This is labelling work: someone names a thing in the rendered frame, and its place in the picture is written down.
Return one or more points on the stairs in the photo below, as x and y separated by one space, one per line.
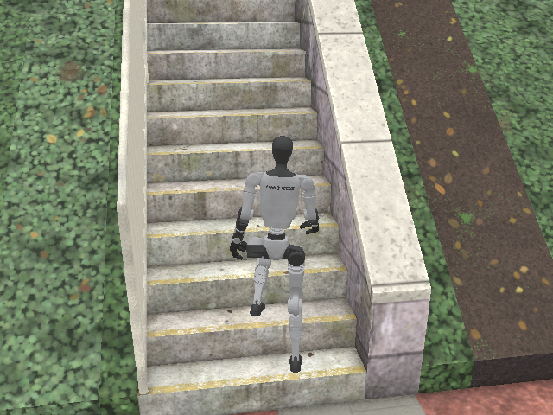
226 77

